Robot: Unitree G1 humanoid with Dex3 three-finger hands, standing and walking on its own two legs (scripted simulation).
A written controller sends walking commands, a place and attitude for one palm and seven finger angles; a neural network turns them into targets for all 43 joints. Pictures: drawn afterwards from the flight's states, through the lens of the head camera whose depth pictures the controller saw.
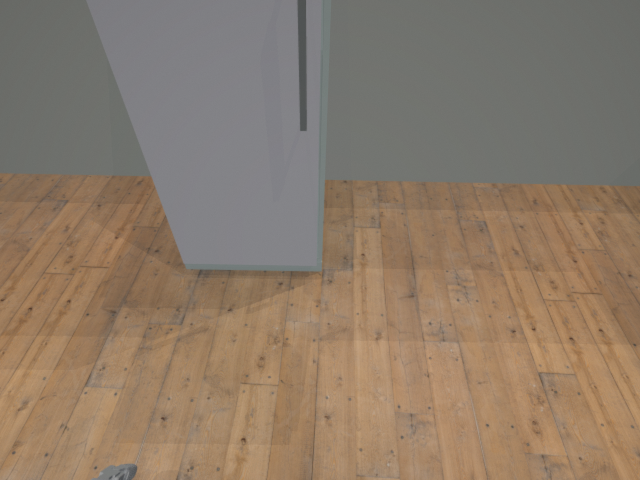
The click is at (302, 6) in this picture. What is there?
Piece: fridge door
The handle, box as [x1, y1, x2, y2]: [297, 0, 306, 130]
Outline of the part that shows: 297,0 300,130 306,130 305,0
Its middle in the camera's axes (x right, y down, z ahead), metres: -0.04 -0.46 +0.86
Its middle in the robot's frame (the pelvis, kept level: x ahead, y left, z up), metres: +0.96 +0.10 +0.17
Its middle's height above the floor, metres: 0.94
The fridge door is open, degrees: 0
